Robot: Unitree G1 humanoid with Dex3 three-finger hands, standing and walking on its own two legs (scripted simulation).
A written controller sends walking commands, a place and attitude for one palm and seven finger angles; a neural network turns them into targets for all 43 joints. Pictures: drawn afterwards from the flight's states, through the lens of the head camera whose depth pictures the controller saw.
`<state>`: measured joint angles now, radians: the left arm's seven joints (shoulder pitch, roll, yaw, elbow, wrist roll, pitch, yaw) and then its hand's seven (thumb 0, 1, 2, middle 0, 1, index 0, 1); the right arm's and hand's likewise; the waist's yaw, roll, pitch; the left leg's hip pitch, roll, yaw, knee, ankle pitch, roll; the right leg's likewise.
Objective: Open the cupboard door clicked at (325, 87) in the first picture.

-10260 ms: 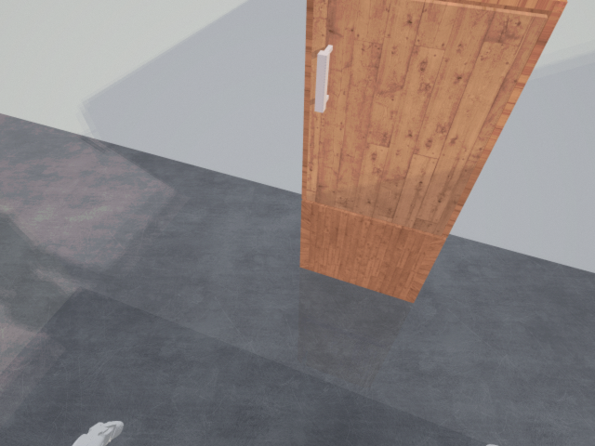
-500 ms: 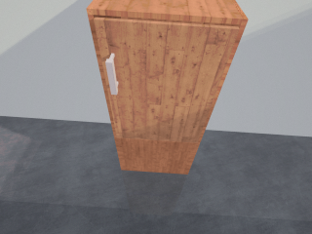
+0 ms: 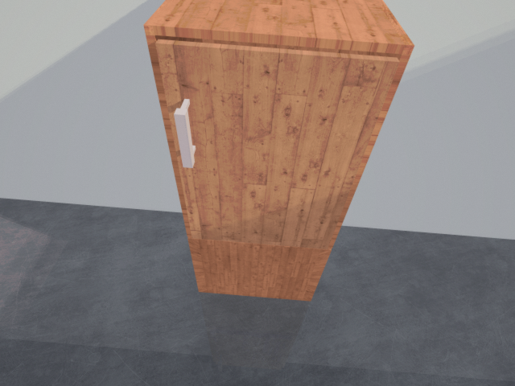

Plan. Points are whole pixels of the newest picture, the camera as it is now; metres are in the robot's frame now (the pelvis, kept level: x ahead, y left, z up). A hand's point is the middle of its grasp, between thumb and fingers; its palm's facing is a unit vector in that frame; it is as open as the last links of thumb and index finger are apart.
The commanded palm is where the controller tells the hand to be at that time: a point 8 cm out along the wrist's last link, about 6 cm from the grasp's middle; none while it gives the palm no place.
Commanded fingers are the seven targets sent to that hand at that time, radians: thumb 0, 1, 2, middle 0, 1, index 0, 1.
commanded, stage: come to a stop and stand still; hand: left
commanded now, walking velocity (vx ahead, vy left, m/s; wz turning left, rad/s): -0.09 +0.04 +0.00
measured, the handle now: (187, 134) +0.56 +0.19 +0.08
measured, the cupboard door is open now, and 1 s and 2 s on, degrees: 0 0 0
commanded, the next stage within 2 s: look again from close up in 0.92 s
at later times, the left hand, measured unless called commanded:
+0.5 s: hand out of the picture +0.03 +0.19 -0.17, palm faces +0.01 -0.97 -0.25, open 7.3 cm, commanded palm none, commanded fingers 0.00 0.90 0.90 -0.20 -0.30 -0.20 -0.30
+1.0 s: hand out of the picture +0.00 +0.20 -0.17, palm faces -0.04 -0.97 -0.23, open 7.4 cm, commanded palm none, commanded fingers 0.00 0.90 0.90 -0.20 -0.30 -0.20 -0.30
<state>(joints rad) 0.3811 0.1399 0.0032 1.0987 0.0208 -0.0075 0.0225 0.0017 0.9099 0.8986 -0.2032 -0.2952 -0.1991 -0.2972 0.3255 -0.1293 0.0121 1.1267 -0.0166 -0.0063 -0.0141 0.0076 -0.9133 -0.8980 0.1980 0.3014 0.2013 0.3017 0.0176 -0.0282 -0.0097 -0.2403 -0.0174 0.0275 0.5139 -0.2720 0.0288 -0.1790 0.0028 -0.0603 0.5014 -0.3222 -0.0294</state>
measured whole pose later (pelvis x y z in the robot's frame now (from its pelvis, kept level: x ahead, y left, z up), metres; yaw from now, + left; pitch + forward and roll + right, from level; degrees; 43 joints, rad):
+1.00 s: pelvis -0.03 +0.00 +0.00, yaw -1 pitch +0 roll +0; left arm 0.27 0.23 -0.02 1.02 0.01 0.00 0.02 0.00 0.91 0.90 -0.21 -0.30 -0.20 -0.30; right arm 0.29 -0.22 0.01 1.04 -0.02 -0.01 0.00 0.01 -0.91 -0.90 0.20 0.30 0.20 0.30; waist 0.00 -0.02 0.03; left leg -0.27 -0.01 0.05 0.47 -0.20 0.03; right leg -0.23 0.01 -0.04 0.49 -0.26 -0.03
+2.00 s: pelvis -0.03 -0.03 -0.06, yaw +0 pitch +11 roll +0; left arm 0.37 0.25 0.29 0.29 -0.34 -0.52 -0.46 0.01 0.61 0.77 -0.23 -0.49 -0.23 -0.49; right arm 0.17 -0.27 -0.04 0.56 0.03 -0.25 -0.04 0.01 -0.90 -0.90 0.20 0.30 0.20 0.30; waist 0.02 -0.03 -0.10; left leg -0.78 0.02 0.00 1.01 -0.43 -0.02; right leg -0.72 0.02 -0.09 1.03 -0.51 -0.07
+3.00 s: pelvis -0.02 +0.02 -0.02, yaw +1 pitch +4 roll -2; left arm 0.02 0.40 0.38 0.23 -0.34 -0.12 -0.44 -0.01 -0.47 0.31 -0.30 -1.18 -0.30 -1.18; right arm 0.25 -0.26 0.07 0.57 0.06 -0.22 -0.10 0.01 -0.90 -0.90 0.20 0.30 0.21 0.30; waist 0.03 0.03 -0.05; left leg -0.48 -0.01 0.01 0.74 -0.33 0.05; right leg -0.39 0.00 -0.08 0.68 -0.36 -0.01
